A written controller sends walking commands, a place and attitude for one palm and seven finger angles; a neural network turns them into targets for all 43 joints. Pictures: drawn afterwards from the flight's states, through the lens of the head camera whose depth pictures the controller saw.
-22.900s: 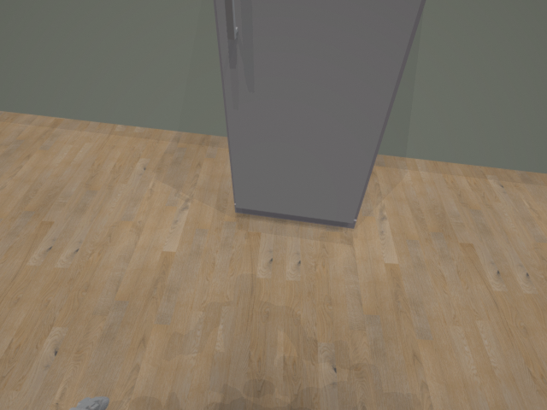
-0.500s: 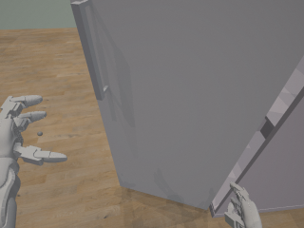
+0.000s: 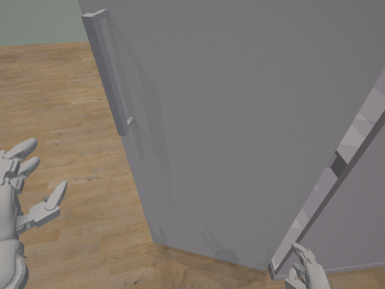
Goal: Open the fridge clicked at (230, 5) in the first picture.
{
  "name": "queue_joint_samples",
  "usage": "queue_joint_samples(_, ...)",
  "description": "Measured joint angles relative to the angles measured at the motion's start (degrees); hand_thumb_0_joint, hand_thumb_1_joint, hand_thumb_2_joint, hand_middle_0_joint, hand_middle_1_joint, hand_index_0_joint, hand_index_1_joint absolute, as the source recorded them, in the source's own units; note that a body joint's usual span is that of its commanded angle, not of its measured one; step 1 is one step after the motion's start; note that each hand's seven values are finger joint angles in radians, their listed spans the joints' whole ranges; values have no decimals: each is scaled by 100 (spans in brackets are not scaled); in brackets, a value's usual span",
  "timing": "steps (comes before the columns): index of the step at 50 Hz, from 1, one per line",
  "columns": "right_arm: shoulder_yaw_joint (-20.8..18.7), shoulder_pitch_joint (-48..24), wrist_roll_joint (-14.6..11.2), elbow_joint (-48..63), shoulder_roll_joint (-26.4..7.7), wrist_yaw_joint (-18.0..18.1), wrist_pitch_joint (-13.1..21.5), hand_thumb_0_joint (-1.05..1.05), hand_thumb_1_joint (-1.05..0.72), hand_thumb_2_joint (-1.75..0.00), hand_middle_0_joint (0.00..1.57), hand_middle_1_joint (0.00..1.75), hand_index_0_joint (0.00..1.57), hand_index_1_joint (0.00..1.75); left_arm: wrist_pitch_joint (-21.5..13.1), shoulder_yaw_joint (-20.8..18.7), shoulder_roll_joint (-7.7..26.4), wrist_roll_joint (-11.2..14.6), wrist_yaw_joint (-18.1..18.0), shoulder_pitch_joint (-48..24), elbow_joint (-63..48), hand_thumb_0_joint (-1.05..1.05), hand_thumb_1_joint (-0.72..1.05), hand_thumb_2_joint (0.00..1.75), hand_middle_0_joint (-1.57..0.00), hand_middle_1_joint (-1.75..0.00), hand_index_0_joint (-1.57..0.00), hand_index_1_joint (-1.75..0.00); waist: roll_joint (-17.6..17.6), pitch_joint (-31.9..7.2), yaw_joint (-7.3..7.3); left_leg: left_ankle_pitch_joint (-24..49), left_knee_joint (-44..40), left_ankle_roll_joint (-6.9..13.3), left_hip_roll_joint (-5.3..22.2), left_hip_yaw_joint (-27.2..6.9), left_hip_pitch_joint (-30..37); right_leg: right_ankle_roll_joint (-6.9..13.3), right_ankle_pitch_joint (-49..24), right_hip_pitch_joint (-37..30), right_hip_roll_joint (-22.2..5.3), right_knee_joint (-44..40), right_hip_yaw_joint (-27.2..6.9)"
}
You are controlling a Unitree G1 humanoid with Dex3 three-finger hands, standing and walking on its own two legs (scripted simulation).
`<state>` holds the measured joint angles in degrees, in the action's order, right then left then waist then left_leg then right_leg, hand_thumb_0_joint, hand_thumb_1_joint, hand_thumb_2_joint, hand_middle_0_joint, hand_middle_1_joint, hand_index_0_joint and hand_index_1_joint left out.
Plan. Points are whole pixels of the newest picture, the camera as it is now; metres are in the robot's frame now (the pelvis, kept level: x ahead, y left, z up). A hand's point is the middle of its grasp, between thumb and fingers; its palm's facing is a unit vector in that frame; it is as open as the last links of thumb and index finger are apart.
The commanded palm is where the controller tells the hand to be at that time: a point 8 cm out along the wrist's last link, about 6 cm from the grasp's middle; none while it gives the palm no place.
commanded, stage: draw the hand back to the body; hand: left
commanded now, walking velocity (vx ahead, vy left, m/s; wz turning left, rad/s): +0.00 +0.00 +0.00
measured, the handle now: (114, 80) +0.45 +0.23 +0.23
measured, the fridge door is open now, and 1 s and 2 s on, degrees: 69 69 69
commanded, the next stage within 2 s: step back with the hand held close in 0.46 s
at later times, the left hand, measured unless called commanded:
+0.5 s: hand (45, 213) +0.17 +0.26 +0.15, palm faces +0.51 -0.79 -0.34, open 7.4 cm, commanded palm +0.13 +0.29 +0.17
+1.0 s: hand (21, 232) +0.14 +0.28 +0.15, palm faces +0.44 -0.76 -0.47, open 7.4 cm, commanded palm +0.09 +0.32 +0.17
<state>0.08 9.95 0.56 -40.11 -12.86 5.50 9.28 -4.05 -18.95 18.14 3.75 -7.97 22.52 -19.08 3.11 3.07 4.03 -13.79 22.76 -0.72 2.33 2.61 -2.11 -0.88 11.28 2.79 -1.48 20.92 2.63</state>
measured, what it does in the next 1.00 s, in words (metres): shifts its weight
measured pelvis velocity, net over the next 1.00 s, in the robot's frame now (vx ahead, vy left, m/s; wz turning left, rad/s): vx -0.06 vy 0.02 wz -0.01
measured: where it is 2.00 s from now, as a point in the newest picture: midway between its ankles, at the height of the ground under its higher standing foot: outside the picture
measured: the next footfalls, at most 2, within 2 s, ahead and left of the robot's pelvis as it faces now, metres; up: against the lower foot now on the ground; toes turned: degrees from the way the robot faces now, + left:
right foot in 1.84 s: -0.21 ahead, -0.11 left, +0.00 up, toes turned +12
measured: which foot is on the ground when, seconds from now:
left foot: down 0.00-1.00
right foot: down 0.00-1.00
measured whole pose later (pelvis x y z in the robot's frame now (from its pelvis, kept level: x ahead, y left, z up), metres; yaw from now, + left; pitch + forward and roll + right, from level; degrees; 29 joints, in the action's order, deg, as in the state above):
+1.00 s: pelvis -0.06 +0.02 -0.02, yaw -1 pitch -2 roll +0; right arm 0.3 11.4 -0.6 -33.2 -12.7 6.4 3.2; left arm -8.7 -22.6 22.5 2.0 -9.5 30.2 -26.3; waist 1.3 1.7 1.3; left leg -13.9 33.9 1.2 1.2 3.6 -18.5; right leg -2.2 10.6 19.3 -3.0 31.6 1.1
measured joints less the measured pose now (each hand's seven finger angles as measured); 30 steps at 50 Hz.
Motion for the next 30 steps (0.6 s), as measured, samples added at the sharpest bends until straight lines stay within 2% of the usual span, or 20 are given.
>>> queue_joint_samples(7,-46,12,2,51,-39,19,0,2,-90,-90,20,30,20,30,-37,54,-23,-22,4,345,-222,1,69,80,-22,-42,-22,-42,20,-8,38,-10,39,-27,28,-35,-16,28,24,5,26,40,33)
queue_joint_samples(12,-36,0,4,22,-15,50,11,2,-90,-90,20,30,20,30,-54,47,-19,-31,-23,328,-188,1,81,86,-22,-35,-21,-36,36,9,73,1,69,-44,46,-70,-26,50,22,-1,43,61,67)
queue_joint_samples(30,1,36,3,-40,55,62,62,2,-90,-90,20,30,20,30,-137,54,-27,-17,-26,257,-103,2,89,90,-21,-30,-21,-31,49,73,32,76,46,-55,60,-60,-7,68,-56,-12,59,43,55)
